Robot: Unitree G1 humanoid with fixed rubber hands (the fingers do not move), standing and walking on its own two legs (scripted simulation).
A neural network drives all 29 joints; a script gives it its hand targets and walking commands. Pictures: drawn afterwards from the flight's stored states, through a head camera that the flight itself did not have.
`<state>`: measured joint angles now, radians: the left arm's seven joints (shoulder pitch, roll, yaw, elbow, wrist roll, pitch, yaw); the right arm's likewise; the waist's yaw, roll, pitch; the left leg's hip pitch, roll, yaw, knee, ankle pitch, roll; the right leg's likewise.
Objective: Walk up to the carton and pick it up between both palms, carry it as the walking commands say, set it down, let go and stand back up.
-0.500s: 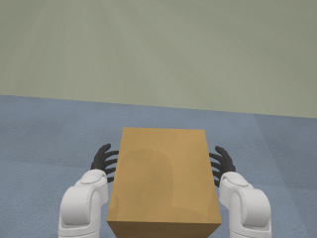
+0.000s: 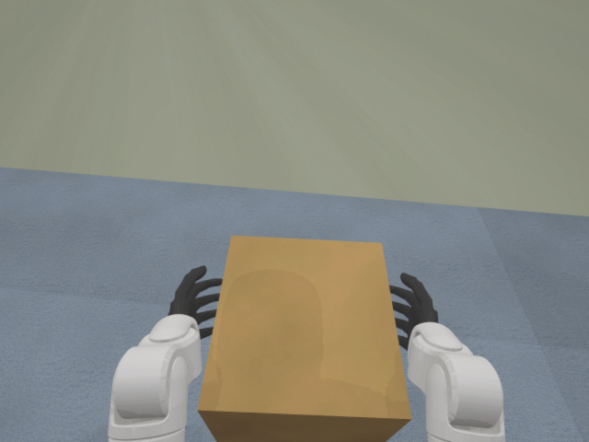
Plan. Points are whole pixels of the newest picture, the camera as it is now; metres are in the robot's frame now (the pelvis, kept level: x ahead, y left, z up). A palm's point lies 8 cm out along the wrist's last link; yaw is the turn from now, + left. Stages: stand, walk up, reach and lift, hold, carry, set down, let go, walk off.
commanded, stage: carry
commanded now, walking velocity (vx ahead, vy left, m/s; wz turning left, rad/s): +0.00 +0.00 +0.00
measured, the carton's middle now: (300, 354) +0.25 +0.00 +0.02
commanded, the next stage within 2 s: hold in 0.46 s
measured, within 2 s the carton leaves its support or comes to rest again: neither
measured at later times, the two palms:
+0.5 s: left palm (190, 317) +0.26 +0.15 +0.08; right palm (413, 324) +0.26 -0.14 +0.08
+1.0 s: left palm (212, 298) +0.31 +0.13 +0.07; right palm (415, 310) +0.30 -0.16 +0.07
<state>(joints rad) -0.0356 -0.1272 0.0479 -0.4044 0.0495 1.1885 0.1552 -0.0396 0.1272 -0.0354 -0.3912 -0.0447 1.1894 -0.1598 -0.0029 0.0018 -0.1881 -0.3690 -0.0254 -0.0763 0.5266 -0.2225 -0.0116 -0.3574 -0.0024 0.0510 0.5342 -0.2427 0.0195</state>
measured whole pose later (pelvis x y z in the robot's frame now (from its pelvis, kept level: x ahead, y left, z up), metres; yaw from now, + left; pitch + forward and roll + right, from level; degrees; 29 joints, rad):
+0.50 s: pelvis +0.00 +0.00 +0.00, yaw +0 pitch +0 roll +0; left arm -0.12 -0.13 0.07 -0.23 0.12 1.07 0.10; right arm -0.12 0.13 -0.06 -0.23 -0.14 1.07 -0.09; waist 0.01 0.00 -0.07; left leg -0.29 -0.02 -0.07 0.52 -0.24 0.00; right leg -0.27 0.00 0.05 0.53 -0.26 0.01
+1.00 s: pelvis +0.02 +0.00 +0.01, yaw -1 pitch -7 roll +0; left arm -0.25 -0.15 0.17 0.21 0.28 0.77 0.01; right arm -0.25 0.15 -0.17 0.20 -0.27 0.77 -0.02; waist -0.01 0.00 0.02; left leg -0.02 -0.01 -0.07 0.32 -0.17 -0.01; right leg -0.02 0.01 0.07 0.33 -0.19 0.01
